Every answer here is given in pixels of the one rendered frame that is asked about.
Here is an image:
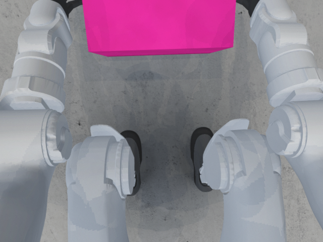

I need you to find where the left robot forearm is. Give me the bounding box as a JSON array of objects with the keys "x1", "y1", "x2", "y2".
[{"x1": 0, "y1": 0, "x2": 73, "y2": 113}]

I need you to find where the right robot foot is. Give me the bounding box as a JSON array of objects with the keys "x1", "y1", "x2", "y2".
[{"x1": 190, "y1": 127, "x2": 213, "y2": 192}]

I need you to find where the carton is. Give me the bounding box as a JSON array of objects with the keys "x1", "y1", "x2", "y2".
[{"x1": 82, "y1": 0, "x2": 236, "y2": 56}]

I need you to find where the right robot forearm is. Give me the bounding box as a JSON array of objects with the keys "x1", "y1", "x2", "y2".
[{"x1": 249, "y1": 0, "x2": 323, "y2": 108}]

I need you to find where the robot right hand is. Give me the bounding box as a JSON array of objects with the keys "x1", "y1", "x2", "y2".
[{"x1": 236, "y1": 0, "x2": 260, "y2": 17}]

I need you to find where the robot left hand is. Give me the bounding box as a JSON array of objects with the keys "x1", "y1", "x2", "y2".
[{"x1": 52, "y1": 0, "x2": 83, "y2": 18}]

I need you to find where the right robot upper arm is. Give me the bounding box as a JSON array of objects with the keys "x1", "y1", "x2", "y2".
[{"x1": 266, "y1": 100, "x2": 323, "y2": 230}]

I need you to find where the left robot upper arm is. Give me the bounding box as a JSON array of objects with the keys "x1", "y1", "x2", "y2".
[{"x1": 0, "y1": 109, "x2": 73, "y2": 242}]

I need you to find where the robot left shin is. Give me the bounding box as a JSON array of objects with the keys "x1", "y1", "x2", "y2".
[{"x1": 66, "y1": 125, "x2": 136, "y2": 188}]

